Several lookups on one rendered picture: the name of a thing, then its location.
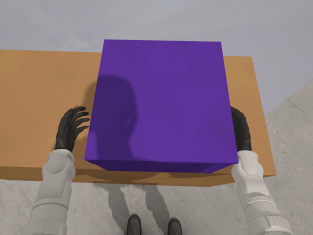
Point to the robot left foot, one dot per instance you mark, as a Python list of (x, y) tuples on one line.
[(134, 225)]

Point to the robot left hand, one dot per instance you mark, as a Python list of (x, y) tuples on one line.
[(67, 129)]

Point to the robot right hand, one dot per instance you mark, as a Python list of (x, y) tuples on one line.
[(241, 130)]

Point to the robot right foot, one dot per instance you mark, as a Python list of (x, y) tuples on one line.
[(174, 227)]

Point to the robot left forearm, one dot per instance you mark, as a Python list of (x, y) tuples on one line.
[(49, 212)]

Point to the robot foot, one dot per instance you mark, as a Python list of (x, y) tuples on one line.
[(174, 227), (134, 225)]

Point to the carton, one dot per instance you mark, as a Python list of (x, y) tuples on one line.
[(161, 106)]

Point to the robot right forearm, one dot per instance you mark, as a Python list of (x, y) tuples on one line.
[(262, 215)]

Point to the pedestal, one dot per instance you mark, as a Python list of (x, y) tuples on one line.
[(37, 87)]

